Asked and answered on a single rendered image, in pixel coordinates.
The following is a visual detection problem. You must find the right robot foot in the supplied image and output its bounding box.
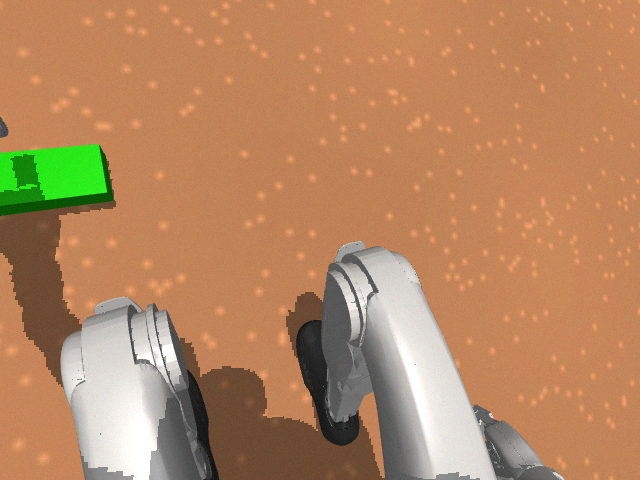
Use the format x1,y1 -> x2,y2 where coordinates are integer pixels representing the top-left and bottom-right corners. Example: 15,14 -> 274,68
296,320 -> 359,446

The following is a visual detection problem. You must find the right robot hand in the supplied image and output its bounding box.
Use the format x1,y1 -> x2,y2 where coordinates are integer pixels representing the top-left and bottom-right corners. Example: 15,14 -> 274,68
473,405 -> 544,480

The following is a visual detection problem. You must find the carton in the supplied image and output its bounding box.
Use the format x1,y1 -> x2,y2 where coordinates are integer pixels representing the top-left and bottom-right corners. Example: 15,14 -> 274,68
0,144 -> 114,216

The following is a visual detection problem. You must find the left robot foot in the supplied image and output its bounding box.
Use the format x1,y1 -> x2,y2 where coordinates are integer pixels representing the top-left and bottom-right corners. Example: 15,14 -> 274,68
187,370 -> 219,480

